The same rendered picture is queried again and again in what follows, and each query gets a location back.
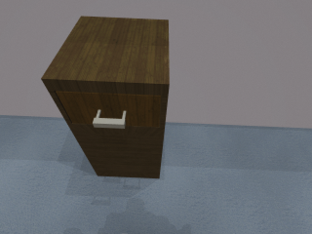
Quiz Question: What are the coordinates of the drawer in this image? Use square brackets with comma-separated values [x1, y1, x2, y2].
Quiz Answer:
[56, 91, 161, 127]

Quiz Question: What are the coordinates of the handle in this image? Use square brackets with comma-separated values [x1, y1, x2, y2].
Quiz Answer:
[93, 109, 127, 129]

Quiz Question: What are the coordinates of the cabinet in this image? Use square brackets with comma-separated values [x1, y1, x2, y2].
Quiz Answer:
[41, 16, 170, 178]

